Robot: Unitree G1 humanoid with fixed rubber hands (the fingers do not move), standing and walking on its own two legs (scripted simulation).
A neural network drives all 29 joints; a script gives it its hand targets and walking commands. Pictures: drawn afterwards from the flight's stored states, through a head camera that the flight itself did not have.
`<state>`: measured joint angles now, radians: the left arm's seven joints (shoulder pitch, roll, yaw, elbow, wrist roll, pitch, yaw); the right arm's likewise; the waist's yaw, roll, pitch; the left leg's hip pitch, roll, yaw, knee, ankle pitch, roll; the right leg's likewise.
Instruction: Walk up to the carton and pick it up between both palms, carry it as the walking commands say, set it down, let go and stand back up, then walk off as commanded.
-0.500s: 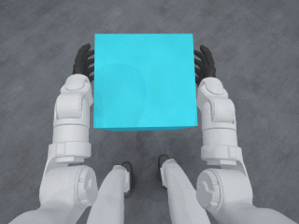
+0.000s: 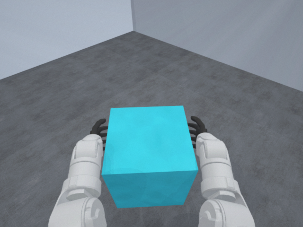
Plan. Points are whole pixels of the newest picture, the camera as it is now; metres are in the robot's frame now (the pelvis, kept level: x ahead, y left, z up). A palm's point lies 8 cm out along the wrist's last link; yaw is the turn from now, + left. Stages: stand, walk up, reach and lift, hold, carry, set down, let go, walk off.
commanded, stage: reach and lift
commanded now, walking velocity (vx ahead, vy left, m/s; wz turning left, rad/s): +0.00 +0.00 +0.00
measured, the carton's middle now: (148, 159) +0.33 -0.01 +0.00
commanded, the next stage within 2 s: hold in 0.86 s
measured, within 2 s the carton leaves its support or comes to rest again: neither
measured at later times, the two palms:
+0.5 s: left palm (92, 150) +0.33 +0.15 +0.05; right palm (197, 146) +0.32 -0.15 +0.05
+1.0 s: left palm (94, 156) +0.31 +0.14 +0.05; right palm (202, 149) +0.31 -0.16 +0.06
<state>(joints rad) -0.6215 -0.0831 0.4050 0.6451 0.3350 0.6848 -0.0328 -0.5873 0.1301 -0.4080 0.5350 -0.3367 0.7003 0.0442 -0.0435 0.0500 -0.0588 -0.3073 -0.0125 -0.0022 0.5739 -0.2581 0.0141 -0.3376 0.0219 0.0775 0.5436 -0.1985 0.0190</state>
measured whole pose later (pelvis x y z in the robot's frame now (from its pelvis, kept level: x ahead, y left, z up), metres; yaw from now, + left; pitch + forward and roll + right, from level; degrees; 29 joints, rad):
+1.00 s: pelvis +0.02 +0.00 +0.01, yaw +0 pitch +0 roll +0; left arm -0.28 -0.13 0.20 0.28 0.25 0.73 0.00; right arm -0.28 0.16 -0.25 0.19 -0.26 0.77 0.03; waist -0.02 0.05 -0.09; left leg -0.25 -0.01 0.00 0.48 -0.23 0.02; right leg -0.27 0.02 0.08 0.44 -0.17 0.02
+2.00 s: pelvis +0.04 +0.02 -0.01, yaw +2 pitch -2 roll +1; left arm -0.23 -0.13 0.19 -0.10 0.09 1.23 0.14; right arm -0.28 0.16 -0.20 -0.08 -0.08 1.20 -0.13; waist -0.01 0.03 -0.22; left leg -0.25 -0.07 0.00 0.63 -0.35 0.05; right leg -0.30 -0.03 0.08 0.66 -0.34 0.05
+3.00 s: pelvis +0.09 +0.09 -0.02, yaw +1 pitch +3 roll +1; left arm -0.21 -0.14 0.16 -0.21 0.08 1.24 0.15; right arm -0.24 0.15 -0.17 -0.19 -0.07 1.21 -0.12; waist -0.01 0.02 -0.18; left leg -0.30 -0.17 0.06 0.71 -0.42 0.11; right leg -0.36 -0.11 -0.07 0.74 -0.40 0.05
